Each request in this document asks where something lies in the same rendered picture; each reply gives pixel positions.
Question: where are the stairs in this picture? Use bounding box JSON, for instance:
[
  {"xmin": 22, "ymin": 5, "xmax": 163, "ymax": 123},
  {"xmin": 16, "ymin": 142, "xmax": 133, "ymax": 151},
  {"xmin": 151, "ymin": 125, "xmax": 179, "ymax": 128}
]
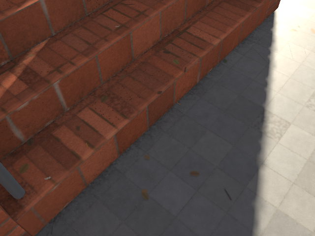
[{"xmin": 0, "ymin": 0, "xmax": 270, "ymax": 236}]

